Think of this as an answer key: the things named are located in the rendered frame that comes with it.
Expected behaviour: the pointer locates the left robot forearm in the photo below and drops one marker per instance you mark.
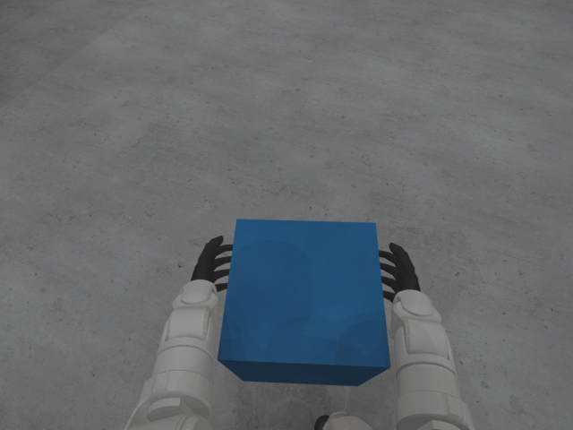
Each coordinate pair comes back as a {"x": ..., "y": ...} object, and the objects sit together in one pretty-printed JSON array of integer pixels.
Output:
[{"x": 180, "y": 380}]

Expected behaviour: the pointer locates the right robot hand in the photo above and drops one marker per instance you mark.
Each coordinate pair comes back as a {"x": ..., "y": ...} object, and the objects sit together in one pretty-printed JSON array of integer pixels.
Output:
[{"x": 404, "y": 272}]

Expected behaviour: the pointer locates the carton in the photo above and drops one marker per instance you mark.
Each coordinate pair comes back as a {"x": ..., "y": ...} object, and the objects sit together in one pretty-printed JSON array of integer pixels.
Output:
[{"x": 304, "y": 303}]

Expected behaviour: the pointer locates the robot right shin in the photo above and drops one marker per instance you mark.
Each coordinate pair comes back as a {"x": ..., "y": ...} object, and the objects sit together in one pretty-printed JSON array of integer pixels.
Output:
[{"x": 335, "y": 415}]

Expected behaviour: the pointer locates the left robot hand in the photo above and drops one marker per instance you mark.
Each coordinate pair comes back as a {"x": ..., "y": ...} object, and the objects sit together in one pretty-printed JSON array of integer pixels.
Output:
[{"x": 204, "y": 269}]

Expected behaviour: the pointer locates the robot left upper arm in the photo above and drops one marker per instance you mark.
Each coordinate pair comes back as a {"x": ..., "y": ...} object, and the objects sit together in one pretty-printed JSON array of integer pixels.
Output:
[{"x": 185, "y": 421}]

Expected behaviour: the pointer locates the right robot forearm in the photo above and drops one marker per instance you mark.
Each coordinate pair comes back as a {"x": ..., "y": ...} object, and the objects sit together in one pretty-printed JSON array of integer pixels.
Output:
[{"x": 428, "y": 392}]

